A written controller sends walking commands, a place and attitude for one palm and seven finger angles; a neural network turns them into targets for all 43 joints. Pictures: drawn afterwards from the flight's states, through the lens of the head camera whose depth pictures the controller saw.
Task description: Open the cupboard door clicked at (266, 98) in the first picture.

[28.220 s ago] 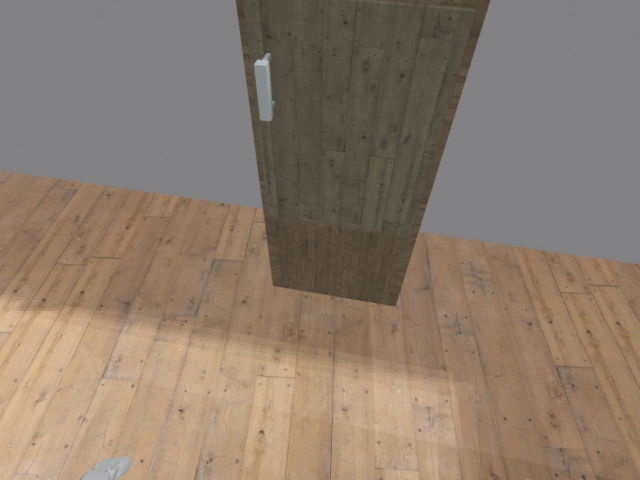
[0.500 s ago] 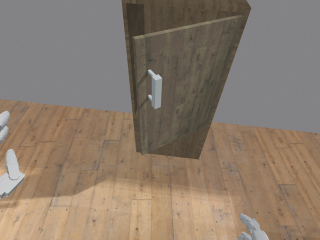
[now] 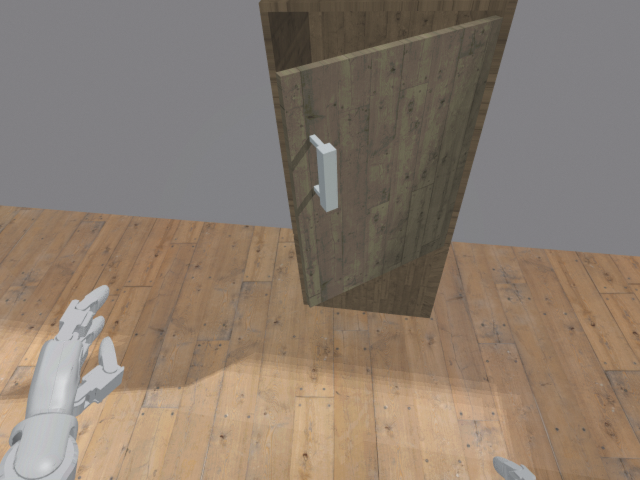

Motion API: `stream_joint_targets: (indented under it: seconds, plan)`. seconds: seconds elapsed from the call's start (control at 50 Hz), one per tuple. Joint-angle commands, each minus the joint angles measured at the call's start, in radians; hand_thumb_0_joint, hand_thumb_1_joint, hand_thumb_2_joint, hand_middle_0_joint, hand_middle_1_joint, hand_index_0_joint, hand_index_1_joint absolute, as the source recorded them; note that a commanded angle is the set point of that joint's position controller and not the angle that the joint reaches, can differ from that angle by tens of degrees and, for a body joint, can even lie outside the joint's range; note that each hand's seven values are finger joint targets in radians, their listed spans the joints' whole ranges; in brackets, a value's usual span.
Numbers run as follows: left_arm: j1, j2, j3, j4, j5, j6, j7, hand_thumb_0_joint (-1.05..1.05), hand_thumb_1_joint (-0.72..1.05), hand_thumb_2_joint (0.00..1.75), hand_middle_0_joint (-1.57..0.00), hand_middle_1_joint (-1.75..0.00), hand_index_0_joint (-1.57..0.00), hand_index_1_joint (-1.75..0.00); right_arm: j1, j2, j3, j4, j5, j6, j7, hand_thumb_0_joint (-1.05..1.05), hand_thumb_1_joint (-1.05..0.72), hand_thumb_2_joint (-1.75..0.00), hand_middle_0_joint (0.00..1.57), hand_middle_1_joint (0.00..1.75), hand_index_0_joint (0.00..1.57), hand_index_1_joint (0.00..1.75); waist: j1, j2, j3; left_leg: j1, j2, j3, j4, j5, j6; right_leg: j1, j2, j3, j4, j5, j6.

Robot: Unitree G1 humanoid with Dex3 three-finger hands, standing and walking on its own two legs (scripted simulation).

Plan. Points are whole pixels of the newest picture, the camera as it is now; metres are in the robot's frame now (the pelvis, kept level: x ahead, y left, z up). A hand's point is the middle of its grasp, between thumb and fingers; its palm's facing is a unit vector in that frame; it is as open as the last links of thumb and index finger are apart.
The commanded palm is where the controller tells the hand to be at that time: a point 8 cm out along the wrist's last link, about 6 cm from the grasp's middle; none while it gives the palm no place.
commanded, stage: let the arm hang, fingers relaxed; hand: left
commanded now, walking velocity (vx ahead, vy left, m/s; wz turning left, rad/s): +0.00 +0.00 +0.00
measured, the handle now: (322, 172) +0.59 +0.03 +0.07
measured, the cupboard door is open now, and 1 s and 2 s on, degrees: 37 37 37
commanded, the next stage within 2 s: look to check the result in 1.00 s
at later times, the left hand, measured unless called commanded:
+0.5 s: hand out of the picture +0.01 +0.23 -0.15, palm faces +0.03 -0.96 -0.28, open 7.3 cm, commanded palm none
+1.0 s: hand out of the picture +0.01 +0.20 -0.16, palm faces +0.03 -0.98 -0.20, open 7.4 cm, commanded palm none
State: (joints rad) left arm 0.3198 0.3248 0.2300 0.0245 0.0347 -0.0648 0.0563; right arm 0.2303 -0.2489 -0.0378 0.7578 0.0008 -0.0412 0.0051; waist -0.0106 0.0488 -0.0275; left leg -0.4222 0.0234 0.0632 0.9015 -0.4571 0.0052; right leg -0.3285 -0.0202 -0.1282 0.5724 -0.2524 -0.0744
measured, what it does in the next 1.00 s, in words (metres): steps on the spot: left foot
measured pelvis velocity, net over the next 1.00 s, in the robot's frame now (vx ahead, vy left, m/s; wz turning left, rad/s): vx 0.00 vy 0.03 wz -0.01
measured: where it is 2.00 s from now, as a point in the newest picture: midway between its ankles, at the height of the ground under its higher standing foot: outside the picture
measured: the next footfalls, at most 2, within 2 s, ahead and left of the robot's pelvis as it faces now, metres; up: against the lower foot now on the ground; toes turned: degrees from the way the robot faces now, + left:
left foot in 0.08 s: +0.04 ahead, +0.14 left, +0.00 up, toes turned +4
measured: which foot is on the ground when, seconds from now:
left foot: up 0.00-0.06, down 0.08-1.00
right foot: down 0.00-1.00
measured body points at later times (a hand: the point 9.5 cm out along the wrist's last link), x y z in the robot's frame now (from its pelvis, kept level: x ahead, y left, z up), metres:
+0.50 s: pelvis +0.00 +0.02 +0.01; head +0.02 +0.00 +0.46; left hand +0.01 +0.28 -0.13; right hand +0.00 -0.20 -0.16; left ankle +0.00 +0.14 -0.73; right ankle +0.04 -0.07 -0.73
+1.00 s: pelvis +0.00 +0.03 +0.01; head +0.02 +0.01 +0.46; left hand +0.01 +0.25 -0.14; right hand -0.02 -0.18 -0.16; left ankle +0.00 +0.14 -0.73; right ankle +0.04 -0.07 -0.73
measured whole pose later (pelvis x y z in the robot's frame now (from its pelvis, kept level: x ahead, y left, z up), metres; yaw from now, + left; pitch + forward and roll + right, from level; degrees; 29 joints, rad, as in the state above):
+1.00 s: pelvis +0.00 +0.03 +0.01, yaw -1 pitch -1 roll +1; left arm 0.25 0.12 0.02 1.16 0.02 -0.01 0.03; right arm 0.30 -0.13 0.00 1.13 -0.02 0.01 -0.03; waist -0.01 0.03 0.05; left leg -0.16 0.01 0.08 0.40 -0.22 0.01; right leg -0.22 -0.04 -0.11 0.42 -0.18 -0.02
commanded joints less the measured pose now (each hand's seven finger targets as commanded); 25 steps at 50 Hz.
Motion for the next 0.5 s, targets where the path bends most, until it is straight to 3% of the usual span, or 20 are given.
stream_joint_targets:
  seconds: [0.0, 0.02, 0.04, 0.06, 0.08, 0.1, 0.12, 0.14, 0.18, 0.22, 0.24, 0.32, 0.38, 0.48]
  plan:
    - [-0.014, 0.005, -0.125, 0.295, -0.003, 0.077, -0.035, 0.00, 0.90, 0.90, -0.20, -0.30, -0.20, -0.30, 0.082, -0.034, 0.000, -0.046, -0.029, 0.045, 0.018, 0.00, -0.90, -0.90, 0.20, 0.30, 0.20, 0.30, -0.038, -0.268, 0.032, 0.162, -0.016, 0.011, -0.284, 0.100, 0.016, -0.072, -0.175, 0.144, -0.161, -0.016, -0.037]
    - [-0.013, 0.008, -0.136, 0.356, -0.005, 0.075, -0.038, 0.00, 0.90, 0.90, -0.20, -0.30, -0.20, -0.30, 0.086, -0.057, -0.003, -0.038, -0.037, 0.047, 0.016, 0.00, -0.90, -0.90, 0.20, 0.30, 0.20, 0.30, -0.035, -0.240, 0.031, 0.202, 0.008, -0.041, -0.363, 0.205, 0.032, -0.076, -0.165, 0.146, -0.116, -0.013, -0.009]
    - [-0.003, -0.010, -0.147, 0.407, -0.008, 0.074, -0.041, 0.00, 0.90, 0.90, -0.20, -0.30, -0.20, -0.30, 0.073, -0.098, -0.008, -0.030, -0.045, 0.040, 0.012, 0.00, -0.90, -0.90, 0.20, 0.30, 0.20, 0.30, -0.020, -0.108, 0.027, 0.201, 0.097, -0.185, -0.418, 0.330, 0.077, -0.097, -0.106, 0.124, -0.040, -0.020, 0.031]
    - [-0.019, -0.021, -0.159, 0.450, -0.011, 0.073, -0.044, 0.00, 0.90, 0.90, -0.20, -0.30, -0.20, -0.30, 0.023, -0.125, -0.005, -0.031, -0.050, 0.036, 0.005, 0.00, -0.90, -0.90, 0.20, 0.30, 0.20, 0.30, 0.007, 0.021, 0.029, 0.138, 0.176, -0.248, -0.476, 0.380, 0.108, -0.039, -0.055, 0.101, -0.006, -0.011, 0.065]
    - [-0.024, -0.016, -0.164, 0.496, -0.010, 0.070, -0.043, 0.00, 0.90, 0.90, -0.20, -0.30, -0.20, -0.30, -0.017, -0.130, 0.006, -0.027, -0.057, 0.034, -0.004, 0.00, -0.90, -0.90, 0.20, 0.30, 0.20, 0.30, 0.029, 0.001, 0.015, 0.046, 0.191, -0.245, -0.482, 0.408, 0.120, 0.092, -0.046, 0.108, -0.032, 0.033, 0.075]
    - [-0.022, 0.000, -0.161, 0.543, -0.005, 0.061, -0.041, 0.00, 0.90, 0.90, -0.20, -0.30, -0.20, -0.30, -0.032, -0.108, 0.016, -0.009, -0.052, 0.033, -0.011, 0.00, -0.90, -0.90, 0.20, 0.30, 0.20, 0.30, 0.043, -0.072, -0.020, 0.021, 0.122, -0.166, -0.436, 0.344, 0.079, 0.174, -0.064, 0.172, -0.099, 0.092, 0.075]
    - [-0.036, 0.024, -0.158, 0.616, -0.005, 0.054, -0.040, 0.00, 0.90, 0.90, -0.20, -0.30, -0.20, -0.30, -0.006, -0.067, 0.019, 0.027, -0.043, 0.030, -0.011, 0.00, -0.90, -0.90, 0.20, 0.30, 0.20, 0.30, 0.018, -0.030, -0.036, 0.074, 0.056, -0.087, -0.401, 0.341, 0.034, 0.171, -0.128, 0.211, -0.119, 0.189, 0.040]
    - [-0.048, 0.036, -0.164, 0.672, -0.013, 0.049, -0.040, 0.00, 0.90, 0.90, -0.20, -0.30, -0.20, -0.30, 0.029, -0.046, 0.024, 0.064, -0.033, 0.036, -0.014, 0.00, -0.90, -0.90, 0.20, 0.30, 0.20, 0.30, 0.001, 0.004, -0.051, 0.143, 0.035, -0.058, -0.390, 0.318, 0.012, 0.158, -0.158, 0.226, -0.142, 0.218, 0.009]
    - [-0.056, 0.017, -0.175, 0.760, -0.021, 0.043, -0.037, 0.00, 0.90, 0.90, -0.20, -0.30, -0.20, -0.30, 0.064, -0.026, 0.029, 0.118, -0.026, 0.040, -0.020, 0.00, -0.90, -0.90, 0.20, 0.30, 0.20, 0.30, -0.011, 0.063, -0.055, 0.201, 0.054, -0.061, -0.434, 0.332, 0.007, 0.157, -0.137, 0.190, -0.153, 0.233, 0.010]
    - [-0.031, -0.028, -0.161, 0.811, -0.017, 0.042, -0.030, 0.00, 0.90, 0.90, -0.20, -0.30, -0.20, -0.30, 0.061, -0.015, 0.020, 0.143, -0.034, 0.039, -0.026, 0.00, -0.90, -0.90, 0.20, 0.30, 0.20, 0.30, 0.001, 0.136, -0.063, 0.193, 0.072, -0.076, -0.470, 0.329, 0.016, 0.191, -0.114, 0.150, -0.165, 0.221, 0.020]
    - [-0.040, -0.023, -0.169, 0.839, -0.019, 0.044, -0.029, 0.00, 0.90, 0.90, -0.20, -0.30, -0.20, -0.30, 0.059, -0.015, 0.020, 0.157, -0.032, 0.044, -0.026, 0.00, -0.90, -0.90, 0.20, 0.30, 0.20, 0.30, 0.003, 0.128, -0.042, 0.180, 0.073, -0.082, -0.486, 0.303, 0.016, 0.196, -0.109, 0.145, -0.179, 0.189, 0.020]
    - [-0.072, -0.028, -0.182, 0.934, -0.022, 0.048, -0.031, 0.00, 0.90, 0.90, -0.20, -0.30, -0.20, -0.30, 0.097, -0.014, 0.017, 0.221, -0.029, 0.056, -0.027, 0.00, -0.90, -0.90, 0.20, 0.30, 0.20, 0.30, -0.006, -0.038, 0.056, 0.178, 0.071, -0.085, -0.530, 0.213, 0.018, 0.134, -0.111, 0.145, -0.270, 0.006, 0.017]
    - [-0.077, -0.030, -0.187, 0.986, -0.022, 0.052, -0.030, 0.00, 0.90, 0.90, -0.20, -0.30, -0.20, -0.30, 0.116, -0.009, 0.020, 0.261, -0.030, 0.057, -0.027, 0.00, -0.90, -0.90, 0.20, 0.30, 0.20, 0.30, -0.006, -0.063, 0.099, 0.177, 0.078, -0.091, -0.563, 0.195, 0.024, 0.109, -0.102, 0.140, -0.289, -0.052, 0.020]
    - [-0.059, -0.032, -0.189, 1.049, -0.025, 0.049, -0.026, 0.00, 0.90, 0.90, -0.20, -0.30, -0.20, -0.30, 0.134, -0.001, 0.025, 0.311, -0.027, 0.049, -0.029, 0.00, -0.90, -0.90, 0.20, 0.30, 0.20, 0.30, -0.001, -0.059, 0.068, 0.201, 0.080, -0.084, -0.585, 0.233, 0.027, 0.145, -0.103, 0.132, -0.276, -0.005, 0.024]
